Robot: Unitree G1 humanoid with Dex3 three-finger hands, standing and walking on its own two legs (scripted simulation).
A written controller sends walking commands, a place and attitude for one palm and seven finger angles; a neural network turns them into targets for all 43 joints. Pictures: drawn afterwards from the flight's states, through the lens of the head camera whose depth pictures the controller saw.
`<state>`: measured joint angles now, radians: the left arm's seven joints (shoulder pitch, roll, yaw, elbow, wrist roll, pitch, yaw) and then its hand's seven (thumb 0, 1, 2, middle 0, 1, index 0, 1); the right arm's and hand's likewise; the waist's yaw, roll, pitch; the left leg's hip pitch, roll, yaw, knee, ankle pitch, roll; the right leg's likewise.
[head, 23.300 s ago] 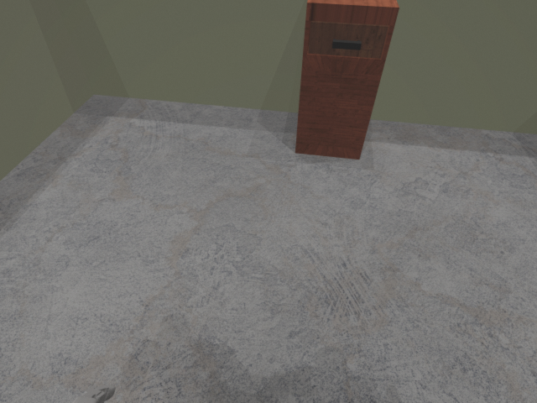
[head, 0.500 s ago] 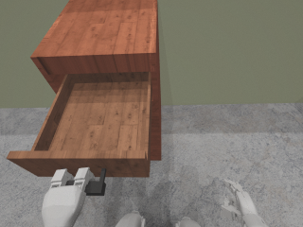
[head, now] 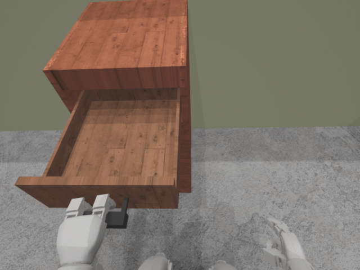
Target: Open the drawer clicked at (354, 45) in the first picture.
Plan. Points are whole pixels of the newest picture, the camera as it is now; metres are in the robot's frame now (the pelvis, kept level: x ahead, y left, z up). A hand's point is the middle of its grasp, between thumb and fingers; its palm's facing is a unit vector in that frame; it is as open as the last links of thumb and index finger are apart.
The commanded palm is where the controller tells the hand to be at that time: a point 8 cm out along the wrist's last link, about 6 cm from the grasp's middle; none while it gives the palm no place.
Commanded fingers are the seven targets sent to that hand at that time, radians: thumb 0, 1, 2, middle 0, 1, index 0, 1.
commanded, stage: lift the hand off the handle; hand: left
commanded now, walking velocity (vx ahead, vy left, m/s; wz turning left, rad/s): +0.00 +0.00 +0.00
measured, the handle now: (100, 210) +0.25 +0.21 -0.01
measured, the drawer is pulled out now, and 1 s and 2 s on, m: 0.30 0.29 0.29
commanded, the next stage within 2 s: none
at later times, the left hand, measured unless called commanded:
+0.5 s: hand (96, 228) +0.21 +0.21 -0.02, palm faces -0.02 -0.10 -0.99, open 13.8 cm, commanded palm +0.18 +0.21 +0.04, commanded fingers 0.00 -0.50 0.30 -0.30 -1.20 -0.30 -1.20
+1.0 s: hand (87, 224) +0.21 +0.21 +0.02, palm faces +0.00 -0.13 -0.99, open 13.8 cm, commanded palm +0.19 +0.21 +0.08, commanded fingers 0.00 -0.50 0.30 -0.30 -1.20 -0.30 -1.20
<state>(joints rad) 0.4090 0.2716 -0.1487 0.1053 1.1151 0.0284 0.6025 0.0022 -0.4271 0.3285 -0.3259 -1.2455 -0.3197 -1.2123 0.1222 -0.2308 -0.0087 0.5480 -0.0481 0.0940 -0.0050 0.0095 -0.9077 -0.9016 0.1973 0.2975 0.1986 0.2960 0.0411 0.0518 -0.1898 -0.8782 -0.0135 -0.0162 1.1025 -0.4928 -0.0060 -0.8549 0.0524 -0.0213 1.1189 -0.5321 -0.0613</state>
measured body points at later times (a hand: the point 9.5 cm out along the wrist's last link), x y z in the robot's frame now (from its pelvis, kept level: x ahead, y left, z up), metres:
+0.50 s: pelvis +0.00 +0.00 +0.01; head +0.04 -0.02 +0.46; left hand +0.21 +0.21 +0.03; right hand +0.20 -0.22 -0.10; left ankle +0.02 +0.13 -0.66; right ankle +0.01 -0.08 -0.66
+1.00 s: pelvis +0.02 +0.01 +0.03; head +0.05 -0.02 +0.48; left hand +0.20 +0.22 +0.07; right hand +0.22 -0.20 -0.07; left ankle +0.02 +0.13 -0.66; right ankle +0.01 -0.08 -0.66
